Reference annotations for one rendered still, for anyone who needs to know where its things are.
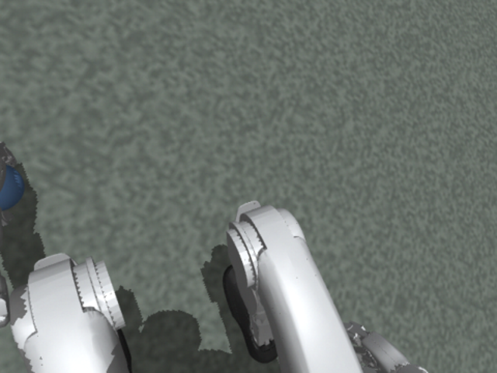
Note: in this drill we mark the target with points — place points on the right robot hand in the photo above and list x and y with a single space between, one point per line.
377 353

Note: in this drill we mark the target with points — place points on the left robot foot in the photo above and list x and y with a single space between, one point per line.
125 349

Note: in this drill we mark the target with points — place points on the ball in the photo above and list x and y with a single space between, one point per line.
12 190

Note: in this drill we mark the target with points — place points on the right robot foot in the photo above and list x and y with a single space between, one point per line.
263 354

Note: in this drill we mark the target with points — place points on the left robot hand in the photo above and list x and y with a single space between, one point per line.
6 158

